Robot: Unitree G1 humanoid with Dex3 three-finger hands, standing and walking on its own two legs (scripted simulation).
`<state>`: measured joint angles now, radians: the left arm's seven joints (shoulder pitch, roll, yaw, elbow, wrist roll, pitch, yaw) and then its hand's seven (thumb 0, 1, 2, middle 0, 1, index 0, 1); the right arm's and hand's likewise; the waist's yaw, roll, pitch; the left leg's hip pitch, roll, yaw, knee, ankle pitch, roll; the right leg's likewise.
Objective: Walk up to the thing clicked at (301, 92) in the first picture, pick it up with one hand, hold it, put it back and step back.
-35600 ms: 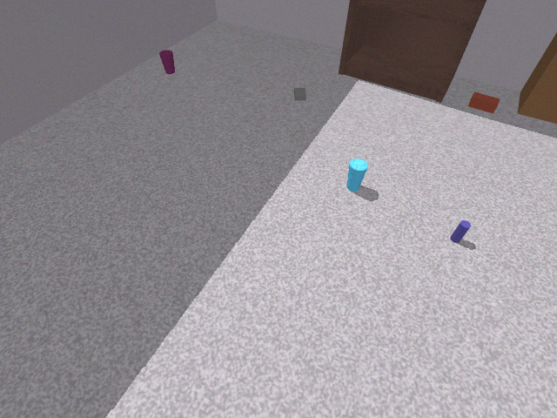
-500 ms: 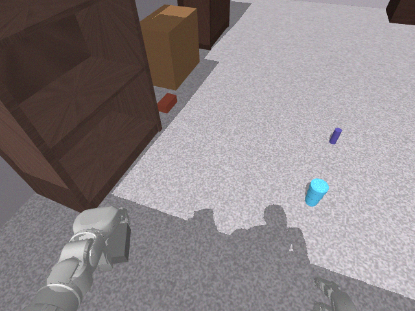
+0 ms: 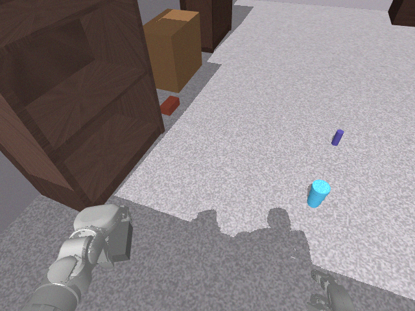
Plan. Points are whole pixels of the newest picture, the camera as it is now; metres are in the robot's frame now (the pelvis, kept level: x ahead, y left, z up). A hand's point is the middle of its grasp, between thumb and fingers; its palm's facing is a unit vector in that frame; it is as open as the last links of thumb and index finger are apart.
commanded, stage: hold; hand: left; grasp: from above
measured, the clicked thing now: (105, 243) +0.30 +0.24 -0.07
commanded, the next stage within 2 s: crouch in 0.32 s
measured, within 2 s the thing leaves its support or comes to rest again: neither
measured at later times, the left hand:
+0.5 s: hand (109, 239) +0.29 +0.22 -0.04, palm faces -0.45 -0.07 -0.89, open 10.4 cm
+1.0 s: hand (121, 251) +0.32 +0.24 -0.19, palm faces -0.44 +0.02 -0.90, open 10.4 cm
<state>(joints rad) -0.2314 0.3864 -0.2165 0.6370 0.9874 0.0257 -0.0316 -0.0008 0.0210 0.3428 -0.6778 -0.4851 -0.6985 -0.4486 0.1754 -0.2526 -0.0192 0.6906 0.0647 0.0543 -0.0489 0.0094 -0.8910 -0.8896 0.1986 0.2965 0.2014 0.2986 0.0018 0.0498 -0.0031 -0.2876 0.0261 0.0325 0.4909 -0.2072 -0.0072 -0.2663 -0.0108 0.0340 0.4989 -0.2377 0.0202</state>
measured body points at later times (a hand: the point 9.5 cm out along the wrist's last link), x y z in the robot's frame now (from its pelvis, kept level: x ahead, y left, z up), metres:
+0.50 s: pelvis +0.01 +0.00 +0.00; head +0.01 -0.02 +0.45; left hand +0.31 +0.22 +0.01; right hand +0.15 -0.25 -0.11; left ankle +0.03 +0.12 -0.74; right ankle +0.02 -0.13 -0.74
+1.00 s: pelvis -0.02 +0.00 -0.08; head +0.08 +0.02 +0.36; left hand +0.34 +0.24 -0.14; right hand +0.06 -0.29 -0.19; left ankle +0.03 +0.13 -0.74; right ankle +0.02 -0.13 -0.74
